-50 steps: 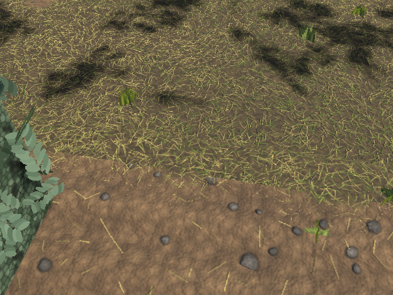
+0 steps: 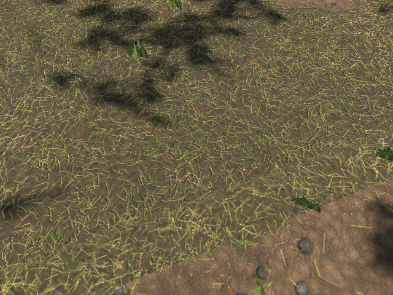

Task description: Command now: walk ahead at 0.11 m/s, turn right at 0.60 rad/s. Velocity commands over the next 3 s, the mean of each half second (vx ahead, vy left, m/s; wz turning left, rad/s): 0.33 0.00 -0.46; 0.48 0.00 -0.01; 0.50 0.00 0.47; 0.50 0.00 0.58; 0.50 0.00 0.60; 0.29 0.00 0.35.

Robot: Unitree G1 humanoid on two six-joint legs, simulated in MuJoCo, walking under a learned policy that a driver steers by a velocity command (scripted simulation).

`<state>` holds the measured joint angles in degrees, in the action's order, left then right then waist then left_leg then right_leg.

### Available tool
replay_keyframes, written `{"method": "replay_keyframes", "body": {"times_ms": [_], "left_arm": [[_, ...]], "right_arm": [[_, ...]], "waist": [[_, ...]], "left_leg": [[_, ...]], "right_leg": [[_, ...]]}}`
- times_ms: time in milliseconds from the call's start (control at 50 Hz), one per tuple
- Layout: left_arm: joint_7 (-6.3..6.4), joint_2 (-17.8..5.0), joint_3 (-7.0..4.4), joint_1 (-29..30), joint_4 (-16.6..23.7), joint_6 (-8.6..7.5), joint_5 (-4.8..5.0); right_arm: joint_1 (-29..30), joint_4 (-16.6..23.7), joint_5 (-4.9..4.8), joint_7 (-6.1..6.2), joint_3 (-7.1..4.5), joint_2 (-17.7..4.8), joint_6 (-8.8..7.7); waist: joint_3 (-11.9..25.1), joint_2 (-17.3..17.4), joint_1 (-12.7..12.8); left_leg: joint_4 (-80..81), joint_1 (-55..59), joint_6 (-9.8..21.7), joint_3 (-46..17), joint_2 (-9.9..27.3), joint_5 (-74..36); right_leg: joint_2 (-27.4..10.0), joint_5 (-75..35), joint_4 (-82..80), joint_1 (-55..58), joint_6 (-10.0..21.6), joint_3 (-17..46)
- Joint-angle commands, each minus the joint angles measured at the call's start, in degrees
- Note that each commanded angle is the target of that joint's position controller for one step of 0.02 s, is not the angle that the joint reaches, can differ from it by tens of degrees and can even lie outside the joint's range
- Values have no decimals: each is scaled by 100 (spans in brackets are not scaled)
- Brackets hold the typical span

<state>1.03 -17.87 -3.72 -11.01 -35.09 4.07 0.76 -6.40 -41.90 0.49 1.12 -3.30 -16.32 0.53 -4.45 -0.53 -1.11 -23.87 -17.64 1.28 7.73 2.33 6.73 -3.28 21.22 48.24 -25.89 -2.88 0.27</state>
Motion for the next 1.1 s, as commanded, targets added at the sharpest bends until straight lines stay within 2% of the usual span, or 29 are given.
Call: {"method": "replay_keyframes", "body": {"times_ms": [20,60,80,100,120,140,160,200,240,340,460,520,540,560,580,600,620,640,680,720,780,840,920,1000,1020,1040,1060,1080,1100], "left_arm": [[-89,-538,-183,-337,345,-46,10],[-136,-579,-259,-856,70,-66,12],[-115,-659,-328,-1347,-154,-86,40],[-28,-1073,-431,-1828,-234,-125,52],[-69,-1710,-495,-1543,23,-302,-77],[-69,-1338,-404,-1128,108,-474,-178],[-38,-1101,-309,-796,113,-585,-140],[15,-829,-210,-648,89,-620,-40],[58,-713,-159,-860,35,-669,-81],[85,-779,-190,-1291,-196,-732,-43],[44,-880,-233,-1609,-500,-677,31],[75,-934,-261,-1498,-586,-629,41],[77,-937,-255,-1367,-574,-608,34],[80,-821,-212,-1319,-566,-594,11],[89,-610,-114,-1268,-470,-592,-64],[77,-101,32,-1817,-338,-668,-14],[94,-408,-14,-1639,-369,-770,81],[57,-754,-120,-1131,-298,-820,219],[21,-669,-102,-618,-249,-876,91],[-22,-485,-103,-714,-317,-836,41],[-59,-251,-35,-508,-237,-775,-26],[-97,-108,46,159,-31,-851,-80],[-235,-54,89,999,218,-990,-6],[-280,-392,-37,861,213,-1050,-2],[-257,-526,-112,449,117,-1060,-5],[-207,-755,-240,-336,-85,-1055,-22],[-138,-1160,-346,-1311,-184,-1028,-129],[-177,-1556,-408,-1477,-295,-976,-181],[-186,-900,-266,-1397,-242,-969,-142]], "right_arm": [[244,331,-136,-28,-321,-1124,-45],[255,244,-238,-34,-309,-1027,-30],[255,205,-206,-51,-245,-748,-28],[415,316,-72,-128,-102,-242,-44],[816,676,-81,-132,-176,-420,-186],[1078,715,-202,-148,-289,-849,-324],[859,615,-231,-161,-362,-1011,-397],[583,338,-21,-142,-371,-923,-457],[544,235,-28,-202,-332,-731,-503],[937,241,-105,-293,-192,-463,-539],[1397,443,-165,-433,-85,-492,-658],[1021,360,-171,-435,-126,-687,-739],[656,258,-154,-406,-174,-769,-751],[-39,38,-127,-358,-273,-942,-755],[-1077,-144,-67,-325,-348,-1212,-758],[-1823,-341,-12,-337,-486,-1752,-700],[-1771,-408,-140,-395,-321,-1202,-715],[-1336,-381,-164,-364,-225,-940,-695],[-755,-291,-78,-309,-130,-679,-617],[-572,-285,-5,-280,-73,-560,-636],[-658,-383,-88,-256,-95,-692,-667],[-831,-455,-138,-208,-109,-814,-630],[-1405,-630,-219,-131,-149,-1001,-530],[-1518,-689,-241,-64,-219,-1108,-408],[-1446,-673,-224,-62,-223,-1119,-382],[-1455,-648,-160,-70,-166,-973,-366],[-1476,-454,-3,-81,-14,-552,-363],[-2412,-353,-143,-110,173,109,-460],[-2144,-478,-304,-115,26,-562,-490]], "waist": [[1027,892,137],[982,744,395],[895,344,556],[636,-1148,667],[283,-1547,632],[32,-1043,588],[-72,-1012,314],[125,-813,198],[302,-698,195],[183,-773,466],[-186,-694,720],[-69,-845,468],[146,-832,229],[648,-679,-102],[1526,-316,-556],[2364,1514,-440],[2207,1534,-513],[1276,1113,-437],[486,422,-199],[373,614,31],[196,535,108],[55,411,-78],[-31,364,-338],[148,474,-45],[394,498,231],[954,441,629],[1941,-145,980],[2832,-1944,487],[2527,-1384,695]], "left_leg": [[915,496,1067,-1059,1554,731],[634,-139,707,-807,1361,2087],[-170,-719,380,-421,1053,2604],[-2456,-2101,-178,301,308,2939],[-3312,-3481,-241,-676,-372,2952],[-3589,-3547,-86,-1202,-57,2283],[-3439,-3471,-19,-1249,48,1564],[-3076,-3006,-180,-1183,135,701],[-2810,-2613,-294,-1049,3,-32],[-1441,-2033,-474,-944,-97,-800],[-599,-1868,-269,-867,-75,-454],[-445,-1323,-16,-778,-147,-98],[-279,-746,113,-632,-290,-100],[-183,302,287,-554,-386,-248],[-416,1999,661,-1311,319,-175],[48,3977,1519,-3951,1719,1144],[854,3914,1538,-5033,1916,1976],[918,3210,1314,-4220,1794,2048],[1137,1924,1152,-3040,1330,1034],[1405,1305,1126,-2478,1042,308],[1678,967,1300,-1954,1001,-457],[1741,873,1166,-1456,751,-975],[1579,968,1033,-1511,799,-905],[925,1617,795,-1856,1098,-1277],[392,1582,692,-1784,985,-1919],[-627,1260,518,-1603,658,-2148],[-2401,242,291,-1357,226,-788],[-4304,-1654,-3,-1150,-562,2577],[-4966,-2210,-2,-1629,-272,2578]], "right_leg": [[48,-170,-717,794,273,-268],[298,-347,-1528,1736,599,-523],[275,-15,-1958,2333,833,-232],[-1013,905,-2899,2863,1435,1850],[-1813,2109,-3794,2447,2366,4214],[-1739,2514,-4175,2211,2241,4007],[-1537,2054,-4117,2166,1941,3504],[-1094,949,-3930,2218,1560,2617],[-834,125,-3919,2249,1443,2099],[-666,-744,-3919,2222,1340,1465],[-968,-1152,-3684,2455,1451,1587],[-1121,-2148,-3395,2686,1330,1664],[-1001,-3071,-2991,2656,1238,1517],[-687,-4020,-2131,2497,1097,1217],[-398,-3580,-629,1608,887,964],[605,-767,1640,-547,381,519],[694,1074,2331,-1329,412,1097],[340,715,2586,-1775,491,1029],[-168,-131,2079,-1574,511,609],[-380,-523,1688,-1096,458,539],[-448,-784,1120,-1258,255,332],[-369,-1778,-222,-1152,167,152],[-25,-2658,-1522,-585,137,85],[95,-2152,-1970,-110,329,261],[201,-1958,-2089,540,451,148],[183,-1905,-2074,1743,620,88],[-875,-1753,-1793,3422,960,1092],[-2197,-429,-2525,4992,1824,3771],[-2034,435,-3019,4661,1718,4121]]}}
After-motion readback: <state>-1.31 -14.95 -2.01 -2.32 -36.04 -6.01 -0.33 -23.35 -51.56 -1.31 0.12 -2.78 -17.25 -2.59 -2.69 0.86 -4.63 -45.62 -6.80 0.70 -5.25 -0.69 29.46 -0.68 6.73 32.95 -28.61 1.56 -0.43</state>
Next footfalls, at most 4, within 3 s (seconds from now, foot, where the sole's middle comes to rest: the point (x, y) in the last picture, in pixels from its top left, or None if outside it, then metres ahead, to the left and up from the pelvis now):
0.10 right None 0.04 -0.13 -0.77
0.58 left None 0.36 0.06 -0.77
1.06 right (277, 240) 0.62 -0.25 -0.77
1.56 left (199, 177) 0.89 0.01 -0.77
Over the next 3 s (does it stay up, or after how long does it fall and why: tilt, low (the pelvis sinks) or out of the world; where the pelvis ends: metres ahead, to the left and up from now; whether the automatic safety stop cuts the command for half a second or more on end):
stays up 1.38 0.25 0.00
